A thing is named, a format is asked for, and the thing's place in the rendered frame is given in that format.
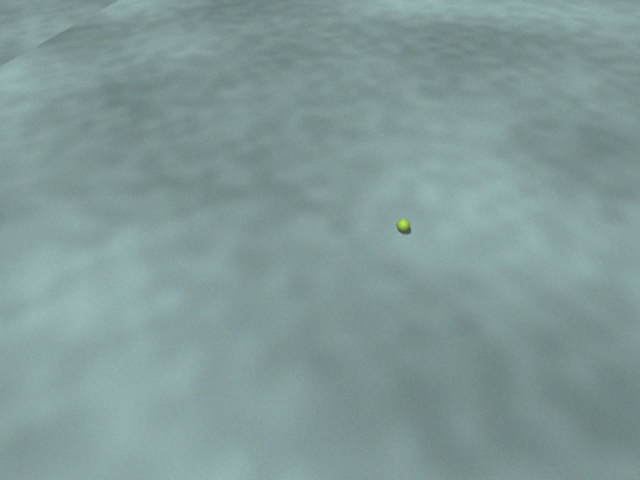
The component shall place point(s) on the ball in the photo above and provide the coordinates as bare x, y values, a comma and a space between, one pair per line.
403, 225

